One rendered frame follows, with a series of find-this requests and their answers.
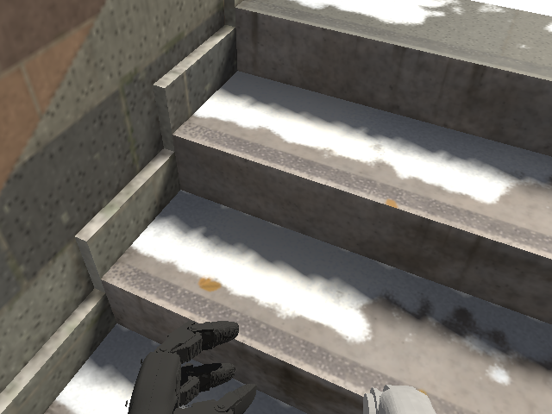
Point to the robot right thigh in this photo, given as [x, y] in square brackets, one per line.
[396, 400]

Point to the robot left hand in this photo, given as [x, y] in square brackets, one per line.
[162, 385]

